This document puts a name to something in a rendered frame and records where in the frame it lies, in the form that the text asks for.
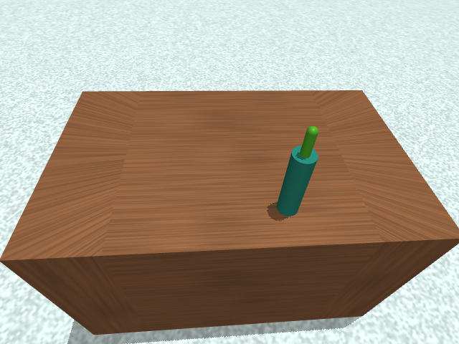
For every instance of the bottle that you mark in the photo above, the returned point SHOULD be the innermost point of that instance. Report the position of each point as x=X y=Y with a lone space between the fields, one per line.
x=300 y=168

